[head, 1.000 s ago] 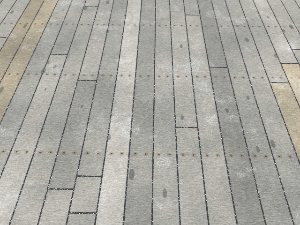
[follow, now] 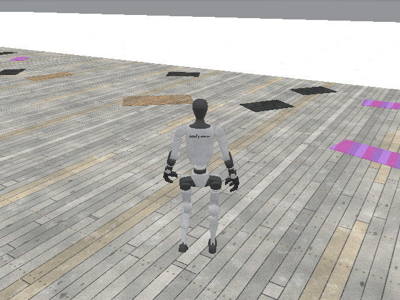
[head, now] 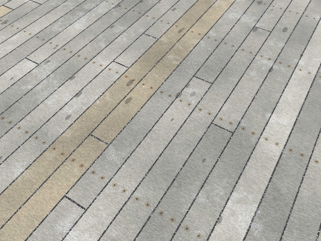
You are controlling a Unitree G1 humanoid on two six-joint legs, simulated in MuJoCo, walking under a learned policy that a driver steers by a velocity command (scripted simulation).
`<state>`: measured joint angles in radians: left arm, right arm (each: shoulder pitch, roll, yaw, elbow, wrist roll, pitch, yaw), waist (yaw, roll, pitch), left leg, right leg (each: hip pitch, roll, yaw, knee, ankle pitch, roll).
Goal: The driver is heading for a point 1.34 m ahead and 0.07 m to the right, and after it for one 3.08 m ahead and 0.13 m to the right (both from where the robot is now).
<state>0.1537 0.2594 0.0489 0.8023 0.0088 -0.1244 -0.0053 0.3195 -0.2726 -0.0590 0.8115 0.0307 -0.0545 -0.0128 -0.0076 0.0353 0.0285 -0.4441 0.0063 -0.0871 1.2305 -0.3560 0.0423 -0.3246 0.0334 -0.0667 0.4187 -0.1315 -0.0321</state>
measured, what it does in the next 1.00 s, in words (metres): walks ahead: left foot, then right foot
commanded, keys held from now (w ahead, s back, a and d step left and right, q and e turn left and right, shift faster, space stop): w+q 0.20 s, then w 0.16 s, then w+e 0.64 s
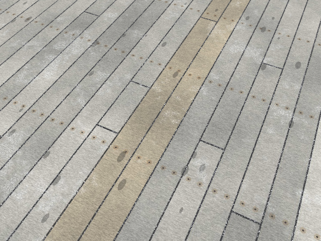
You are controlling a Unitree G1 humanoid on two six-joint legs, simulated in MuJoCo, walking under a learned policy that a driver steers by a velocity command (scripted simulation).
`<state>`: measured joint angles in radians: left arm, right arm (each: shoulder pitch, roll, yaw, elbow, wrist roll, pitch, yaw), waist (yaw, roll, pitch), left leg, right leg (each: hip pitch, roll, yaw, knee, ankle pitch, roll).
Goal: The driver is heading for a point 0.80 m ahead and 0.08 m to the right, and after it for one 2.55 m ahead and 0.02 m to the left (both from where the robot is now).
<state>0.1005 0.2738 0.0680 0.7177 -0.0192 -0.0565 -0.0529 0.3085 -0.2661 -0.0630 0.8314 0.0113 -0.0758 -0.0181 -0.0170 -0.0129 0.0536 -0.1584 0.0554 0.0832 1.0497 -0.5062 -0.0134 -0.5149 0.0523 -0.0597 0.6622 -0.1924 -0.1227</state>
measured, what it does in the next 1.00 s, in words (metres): walks ahead, turning right: left foot, then right foot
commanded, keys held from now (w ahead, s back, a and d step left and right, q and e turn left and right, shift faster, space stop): w+e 0.46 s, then w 0.40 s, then w+q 0.14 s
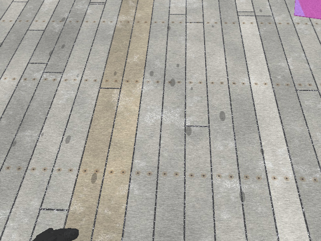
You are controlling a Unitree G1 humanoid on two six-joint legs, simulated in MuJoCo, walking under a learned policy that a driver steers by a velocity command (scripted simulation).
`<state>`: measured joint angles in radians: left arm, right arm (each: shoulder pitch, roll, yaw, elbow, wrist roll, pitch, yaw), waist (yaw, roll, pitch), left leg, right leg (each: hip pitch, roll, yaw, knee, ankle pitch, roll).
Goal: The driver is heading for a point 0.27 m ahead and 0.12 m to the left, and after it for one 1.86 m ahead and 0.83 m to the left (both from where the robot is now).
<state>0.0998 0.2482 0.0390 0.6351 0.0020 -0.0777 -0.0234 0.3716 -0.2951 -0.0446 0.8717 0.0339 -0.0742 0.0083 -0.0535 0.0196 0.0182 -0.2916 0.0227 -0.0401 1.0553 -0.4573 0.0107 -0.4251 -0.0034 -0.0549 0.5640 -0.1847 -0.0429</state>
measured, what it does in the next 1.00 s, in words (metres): walks ahead, turning left: left foot, then right foot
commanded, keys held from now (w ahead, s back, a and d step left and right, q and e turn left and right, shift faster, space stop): w+q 1.00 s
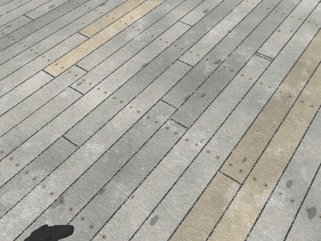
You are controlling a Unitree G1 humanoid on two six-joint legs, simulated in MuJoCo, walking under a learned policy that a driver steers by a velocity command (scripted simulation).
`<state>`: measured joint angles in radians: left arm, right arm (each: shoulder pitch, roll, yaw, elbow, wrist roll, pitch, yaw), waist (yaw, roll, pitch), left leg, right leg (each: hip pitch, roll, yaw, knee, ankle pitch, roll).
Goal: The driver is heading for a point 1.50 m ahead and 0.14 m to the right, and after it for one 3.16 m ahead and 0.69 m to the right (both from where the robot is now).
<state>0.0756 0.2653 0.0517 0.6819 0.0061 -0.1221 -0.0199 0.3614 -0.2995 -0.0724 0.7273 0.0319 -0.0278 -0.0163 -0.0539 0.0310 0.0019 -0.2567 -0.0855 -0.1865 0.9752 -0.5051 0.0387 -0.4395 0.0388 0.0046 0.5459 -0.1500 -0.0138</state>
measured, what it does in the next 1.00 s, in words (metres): walks ahead: left foot, then right foot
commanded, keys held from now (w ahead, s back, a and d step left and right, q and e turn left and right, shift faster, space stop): w+q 0.10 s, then w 0.28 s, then w+e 0.62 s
